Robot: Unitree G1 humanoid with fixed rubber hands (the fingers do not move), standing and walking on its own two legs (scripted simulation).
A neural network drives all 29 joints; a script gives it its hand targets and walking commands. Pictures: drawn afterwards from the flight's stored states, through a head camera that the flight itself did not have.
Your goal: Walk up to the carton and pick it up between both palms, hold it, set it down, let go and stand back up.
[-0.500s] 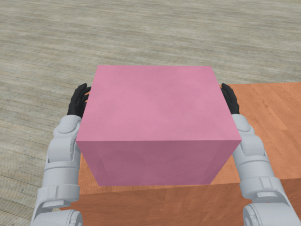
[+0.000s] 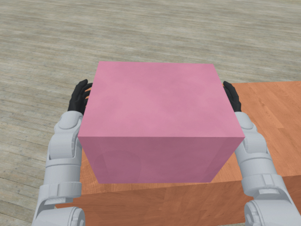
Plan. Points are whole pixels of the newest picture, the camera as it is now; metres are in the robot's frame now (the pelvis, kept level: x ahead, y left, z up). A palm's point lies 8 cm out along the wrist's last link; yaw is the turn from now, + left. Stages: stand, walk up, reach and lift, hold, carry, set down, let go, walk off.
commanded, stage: reach and lift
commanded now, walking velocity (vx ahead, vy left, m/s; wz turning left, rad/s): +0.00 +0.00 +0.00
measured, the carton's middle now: (156, 123) +0.35 -0.01 +0.12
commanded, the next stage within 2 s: hold in 0.46 s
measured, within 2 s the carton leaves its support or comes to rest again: neither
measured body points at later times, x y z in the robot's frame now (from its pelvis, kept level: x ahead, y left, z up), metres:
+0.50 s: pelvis +0.00 +0.00 +0.00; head -0.04 +0.01 +0.45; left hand +0.36 +0.20 +0.17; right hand +0.37 -0.20 +0.17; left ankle +0.02 +0.11 -0.75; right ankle -0.01 -0.11 -0.75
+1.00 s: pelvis +0.00 +0.00 +0.00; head -0.04 +0.01 +0.45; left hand +0.36 +0.20 +0.18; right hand +0.38 -0.20 +0.18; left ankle +0.02 +0.11 -0.75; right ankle -0.01 -0.11 -0.75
